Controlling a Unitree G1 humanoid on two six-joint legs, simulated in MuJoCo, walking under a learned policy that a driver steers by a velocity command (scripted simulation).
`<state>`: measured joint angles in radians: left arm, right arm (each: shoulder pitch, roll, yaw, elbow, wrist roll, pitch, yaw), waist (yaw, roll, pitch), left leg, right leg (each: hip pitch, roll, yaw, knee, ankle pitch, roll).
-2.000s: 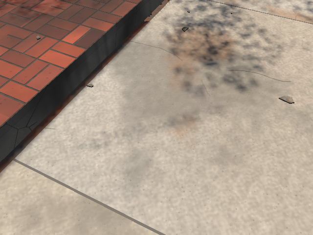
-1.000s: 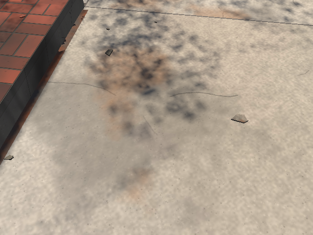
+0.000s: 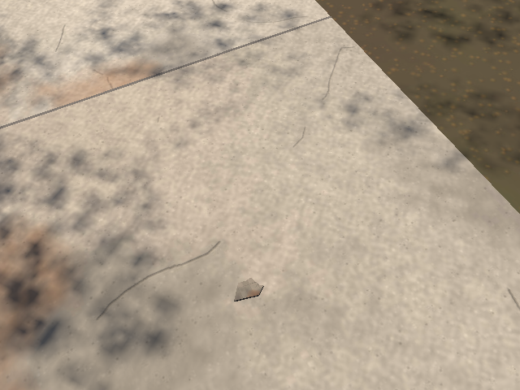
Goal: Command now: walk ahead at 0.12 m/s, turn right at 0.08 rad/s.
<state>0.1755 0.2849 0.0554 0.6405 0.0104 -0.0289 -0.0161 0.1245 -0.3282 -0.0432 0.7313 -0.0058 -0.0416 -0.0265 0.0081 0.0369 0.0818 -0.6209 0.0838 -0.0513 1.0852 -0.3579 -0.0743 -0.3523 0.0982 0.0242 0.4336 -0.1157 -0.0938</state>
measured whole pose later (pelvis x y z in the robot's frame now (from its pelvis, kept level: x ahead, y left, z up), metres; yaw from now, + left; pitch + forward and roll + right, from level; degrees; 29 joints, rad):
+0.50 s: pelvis +0.07 +0.04 +0.01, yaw +13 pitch +3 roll -2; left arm 0.08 0.31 0.08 0.72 -0.01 0.02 0.03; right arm 0.21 -0.31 -0.07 0.69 0.01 0.03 -0.03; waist -0.02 -0.01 0.05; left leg -0.32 -0.02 -0.12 0.46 -0.20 0.02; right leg -0.47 0.05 0.06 0.88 -0.43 0.07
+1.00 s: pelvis +0.07 +0.02 +0.01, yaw +31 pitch +1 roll +0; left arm 0.15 0.27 0.07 0.73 0.00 0.02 0.03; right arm 0.18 -0.31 -0.08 0.62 0.02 0.07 0.00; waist 0.02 0.02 0.06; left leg -0.42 0.04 -0.01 0.83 -0.40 -0.09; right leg -0.21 -0.06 -0.11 0.43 -0.23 0.00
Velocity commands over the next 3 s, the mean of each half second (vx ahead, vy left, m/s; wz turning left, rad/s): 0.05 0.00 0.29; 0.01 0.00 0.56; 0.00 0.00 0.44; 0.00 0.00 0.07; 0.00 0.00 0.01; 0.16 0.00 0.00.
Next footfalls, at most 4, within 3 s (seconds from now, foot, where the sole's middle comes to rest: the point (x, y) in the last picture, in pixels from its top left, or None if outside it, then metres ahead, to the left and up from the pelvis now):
0.26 left None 0.10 0.16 -0.77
0.66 right None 0.17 -0.08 -0.77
1.08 left None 0.03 0.15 -0.77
1.52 right None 0.19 -0.02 -0.77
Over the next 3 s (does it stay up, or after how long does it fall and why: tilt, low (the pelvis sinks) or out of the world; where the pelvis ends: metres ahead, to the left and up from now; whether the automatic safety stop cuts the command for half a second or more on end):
stays up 0.11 0.10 0.00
